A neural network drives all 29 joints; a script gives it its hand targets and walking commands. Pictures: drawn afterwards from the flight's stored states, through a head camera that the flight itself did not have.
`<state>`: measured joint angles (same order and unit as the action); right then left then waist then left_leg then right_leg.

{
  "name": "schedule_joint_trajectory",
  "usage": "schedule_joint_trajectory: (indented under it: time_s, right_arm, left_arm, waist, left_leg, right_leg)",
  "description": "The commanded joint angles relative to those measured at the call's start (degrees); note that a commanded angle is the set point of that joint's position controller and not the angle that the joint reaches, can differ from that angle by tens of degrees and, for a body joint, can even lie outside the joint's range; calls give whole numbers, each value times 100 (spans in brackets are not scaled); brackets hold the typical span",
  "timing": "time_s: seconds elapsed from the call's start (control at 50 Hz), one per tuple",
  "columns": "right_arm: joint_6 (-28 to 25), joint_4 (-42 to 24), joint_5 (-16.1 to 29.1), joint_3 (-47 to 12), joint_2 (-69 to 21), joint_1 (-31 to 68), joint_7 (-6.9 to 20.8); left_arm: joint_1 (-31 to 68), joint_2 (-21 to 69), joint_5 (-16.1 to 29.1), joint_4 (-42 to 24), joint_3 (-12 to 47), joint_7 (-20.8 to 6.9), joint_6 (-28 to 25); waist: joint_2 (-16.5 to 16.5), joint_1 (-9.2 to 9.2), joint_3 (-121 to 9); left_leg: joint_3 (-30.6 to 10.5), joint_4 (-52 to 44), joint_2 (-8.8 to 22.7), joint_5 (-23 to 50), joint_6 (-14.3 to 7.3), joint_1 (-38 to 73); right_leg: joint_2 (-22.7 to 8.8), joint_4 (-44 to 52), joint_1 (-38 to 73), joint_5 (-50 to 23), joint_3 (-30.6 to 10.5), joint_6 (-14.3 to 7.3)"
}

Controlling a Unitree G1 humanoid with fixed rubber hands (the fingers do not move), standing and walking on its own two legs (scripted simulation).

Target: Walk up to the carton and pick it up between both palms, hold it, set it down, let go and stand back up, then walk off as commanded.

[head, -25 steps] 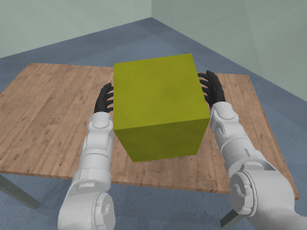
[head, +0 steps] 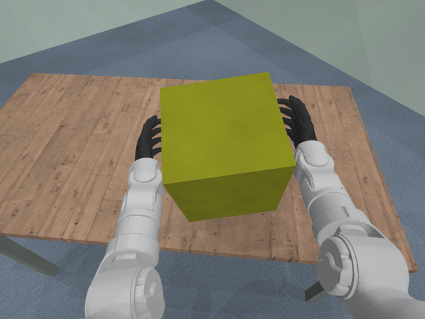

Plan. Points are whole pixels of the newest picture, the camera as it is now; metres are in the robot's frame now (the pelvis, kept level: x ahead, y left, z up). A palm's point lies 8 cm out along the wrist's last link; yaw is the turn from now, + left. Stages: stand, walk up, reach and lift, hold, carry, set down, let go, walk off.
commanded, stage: set down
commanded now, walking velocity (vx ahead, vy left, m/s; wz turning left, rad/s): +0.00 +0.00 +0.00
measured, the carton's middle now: (224, 155) +0.45 +0.03 +0.03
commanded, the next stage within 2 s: none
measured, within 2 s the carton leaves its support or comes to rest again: rests again in 1.64 s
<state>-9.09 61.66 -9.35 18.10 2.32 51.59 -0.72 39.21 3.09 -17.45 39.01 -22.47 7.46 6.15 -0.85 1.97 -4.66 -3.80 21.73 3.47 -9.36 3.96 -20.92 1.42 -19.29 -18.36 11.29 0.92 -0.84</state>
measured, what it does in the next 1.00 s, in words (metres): stands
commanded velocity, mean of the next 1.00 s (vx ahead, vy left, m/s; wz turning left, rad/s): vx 0.00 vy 0.00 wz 0.00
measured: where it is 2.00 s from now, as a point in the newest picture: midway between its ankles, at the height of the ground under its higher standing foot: outside the picture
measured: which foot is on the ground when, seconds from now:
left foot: down 0.00-1.00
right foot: down 0.00-1.00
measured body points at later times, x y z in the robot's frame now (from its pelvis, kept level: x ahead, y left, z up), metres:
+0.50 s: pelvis +0.01 +0.01 +0.00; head +0.09 +0.02 +0.44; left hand +0.43 +0.19 +0.05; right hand +0.47 -0.11 +0.07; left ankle -0.02 +0.17 -0.74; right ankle -0.03 -0.10 -0.75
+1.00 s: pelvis +0.01 +0.00 +0.00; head +0.10 +0.01 +0.44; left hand +0.43 +0.19 +0.04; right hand +0.47 -0.12 +0.06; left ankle -0.02 +0.17 -0.74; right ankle -0.03 -0.10 -0.75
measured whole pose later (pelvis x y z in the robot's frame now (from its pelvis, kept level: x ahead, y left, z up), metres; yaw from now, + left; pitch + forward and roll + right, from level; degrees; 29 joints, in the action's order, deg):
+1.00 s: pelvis +0.01 +0.00 +0.00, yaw +0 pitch +19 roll +0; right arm -14.2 64.1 -15.7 25.2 2.3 51.6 1.2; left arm 43.0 4.2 -19.5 47.5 -28.4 6.8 -4.1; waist -1.6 3.3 -9.1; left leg -2.8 21.7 3.6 -8.7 2.6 -30.0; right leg 1.4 -19.2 -27.5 10.6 0.9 -1.3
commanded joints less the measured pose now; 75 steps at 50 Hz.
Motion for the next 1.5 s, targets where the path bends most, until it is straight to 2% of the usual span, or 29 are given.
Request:
schedule_joint_trajectory:
  time_s: [0.0,0.04,0.06,0.08,0.1,0.12,0.16,0.24,0.32,0.36,0.4,0.48,0.52,0.54,0.62,0.7,0.74,0.76,0.86,0.94,0.96,1.02,1.08,1.24,1.28,1.3,1.34,1.38,1.48]
  right_arm:
    - [-424,-143,-508,-758,-2867,3374,1123]
    - [-406,-131,-564,-688,-2904,3566,1111]
    - [-408,-3,-683,-507,-2738,3464,1116]
    - [-432,-87,-723,-543,-2906,3358,1128]
    - [-436,-31,-750,-465,-2844,3453,1128]
    - [-443,-38,-703,-435,-2780,3507,1170]
    - [-414,149,-730,-431,-2742,3453,1231]
    - [-479,210,-852,-334,-2619,3306,1212]
    - [-584,237,-1007,-150,-2498,3522,1230]
    - [-671,252,-1036,-168,-2553,3458,1249]
    - [-728,466,-1113,-61,-2411,3280,1262]
    - [-798,412,-1204,-29,-2471,3225,1230]
    - [-746,188,-1084,-306,-2577,3258,1215]
    - [-774,52,-1007,-419,-2586,3334,1201]
    - [-835,12,-1038,-574,-2910,3267,1132]
    - [-799,-66,-1162,-480,-2990,3179,1058]
    - [-840,-119,-1117,-384,-2965,3212,1046]
    - [-800,67,-1197,-357,-2957,3058,1066]
    - [-783,28,-1287,-148,-2800,3050,1066]
    - [-767,185,-1284,-15,-2713,2982,1148]
    - [-782,337,-1348,-23,-2651,2899,1136]
    - [-719,618,-1498,146,-2548,2670,1180]
    - [-777,562,-1500,142,-2508,2701,1271]
    - [-856,735,-1568,255,-2431,2585,1285]
    - [-807,609,-1559,214,-2487,2543,1265]
    - [-833,629,-1560,216,-2455,2495,1235]
    - [-867,419,-1638,168,-2602,2609,1215]
    - [-873,345,-1668,143,-2764,2512,1194]
    - [-950,144,-1674,-93,-3059,2437,1103]
  left_arm:
    - [4392,2784,-75,-353,834,-543,-908]
    - [4607,2699,-45,-391,775,-534,-968]
    - [4543,2771,-68,-254,800,-543,-945]
    - [4310,2727,-122,-238,733,-557,-963]
    - [4579,2804,-20,-309,883,-532,-974]
    - [4413,2706,-91,-163,743,-506,-957]
    - [4357,2719,-143,-133,632,-490,-931]
    - [4250,2879,-67,-148,812,-452,-967]
    - [4327,2903,-32,-187,824,-378,-992]
    - [4366,3069,-31,-336,926,-335,-1089]
    - [4012,3051,46,-14,909,-326,-1095]
    - [3867,3048,58,235,991,-384,-1158]
    - [3964,2873,-57,297,847,-425,-1206]
    - [4046,2907,-32,233,908,-468,-1274]
    - [3821,2814,-209,622,588,-593,-1394]
    - [3874,2532,-247,941,307,-723,-1583]
    - [3910,2672,-261,905,390,-739,-1634]
    - [3789,2642,-336,991,257,-755,-1633]
    - [3863,2665,-357,909,290,-720,-1643]
    - [3784,2741,-397,844,258,-655,-1564]
    - [3761,2900,-321,748,365,-624,-1568]
    - [3560,2907,-348,780,304,-620,-1417]
    - [3479,3001,-343,672,360,-532,-1412]
    - [3452,3054,-264,594,497,-475,-1467]
    - [3217,2946,-378,803,288,-510,-1436]
    - [3207,3048,-341,836,365,-546,-1440]
    - [3324,3002,-387,819,304,-607,-1519]
    - [3158,2933,-420,1033,117,-645,-1570]
    - [3081,2819,-623,1220,-137,-815,-1806]
  waist:
    - [-81,1080,-4051]
    - [-98,1134,-4214]
    - [-81,964,-4077]
    - [-49,1072,-4107]
    - [-47,874,-4138]
    - [-29,1077,-3997]
    - [-19,1136,-3942]
    - [34,912,-4055]
    - [214,958,-4212]
    - [364,973,-4752]
    - [409,1011,-4599]
    - [284,966,-4696]
    - [-40,1053,-4563]
    - [-72,963,-4681]
    - [-354,1160,-4300]
    - [-638,1083,-4116]
    - [-463,929,-4240]
    - [-454,1004,-3981]
    - [-212,849,-3900]
    - [-88,961,-3826]
    - [-98,820,-3866]
    - [101,826,-3475]
    - [172,1008,-3507]
    - [225,807,-3893]
    - [-45,931,-3755]
    - [91,767,-3663]
    - [50,800,-3720]
    - [-230,931,-3637]
    - [-699,879,-3613]
  left_leg:
    - [1196,-107,-160,2876,-126,1249]
    - [1209,-119,-183,2849,-147,1194]
    - [1191,-93,-179,2884,-128,1186]
    - [1247,-81,-210,2916,-145,1140]
    - [1151,-22,-152,3163,-89,1378]
    - [1226,-52,-150,2951,-96,1230]
    - [1205,35,-131,3198,-134,1442]
    - [1147,168,-98,3629,-68,1660]
    - [1056,437,22,4287,-49,2218]
    - [977,649,93,4885,0,2599]
    - [1037,743,178,5474,31,2765]
    - [1100,685,97,5115,13,2411]
    - [1217,468,-25,4344,-35,1657]
    - [1165,353,-75,3954,-81,1325]
    - [1279,26,-293,3006,-323,299]
    - [1351,-315,-329,2087,-428,-231]
    - [1308,-271,-276,2254,-345,-29]
    - [1321,-276,-277,2360,-328,73]
    - [1262,-212,-235,2466,-248,500]
    - [1274,3,-192,2914,-192,962]
    - [1212,131,-167,3266,-166,1108]
    - [1078,277,-82,3715,-175,1820]
    - [1064,550,45,4494,-126,2502]
    - [1068,742,67,5191,-96,2477]
    - [1155,589,8,4718,-139,2126]
    - [1068,589,-51,4484,-169,2200]
    - [1085,542,-62,4269,-204,2053]
    - [1148,437,-121,3856,-277,1606]
    - [1311,-103,-336,2484,-444,-97]
  right_leg:
    - [7,-198,1407,-2910,433,291]
    - [-36,-293,1550,-3010,396,320]
    - [-6,-274,1350,-2935,450,299]
    - [-71,-264,1517,-3160,401,318]
    - [17,-269,1235,-2923,477,310]
    - [14,-219,1134,-2804,496,274]
    - [18,-212,939,-2714,509,254]
    - [45,-185,585,-2816,544,219]
    - [96,-82,-305,-2322,643,112]
    - [143,-36,-861,-2240,632,41]
    - [166,501,-1377,-1916,561,-378]
    - [104,342,-977,-2322,555,-260]
    - [27,121,164,-2906,486,-75]
    - [-1,-170,566,-3178,521,142]
    - [-221,-616,1465,-4169,318,398]
    - [-316,-673,2191,-4154,258,610]
    - [-222,-662,2034,-3930,307,511]
    - [-207,-602,1951,-3817,353,534]
    - [-157,-486,1446,-3363,441,430]
    - [-62,-347,936,-2891,480,293]
    - [-26,-317,651,-2925,516,256]
    - [-40,-139,-309,-2335,584,187]
    - [135,57,-1293,-1701,648,17]
    - [184,268,-1434,-1861,568,-174]
    - [157,260,-887,-2097,511,-142]
    - [143,48,-1015,-2168,607,68]
    - [49,-29,-873,-2342,592,143]
    - [-34,-120,-414,-2645,510,174]
    - [-243,-650,1545,-4139,300,531]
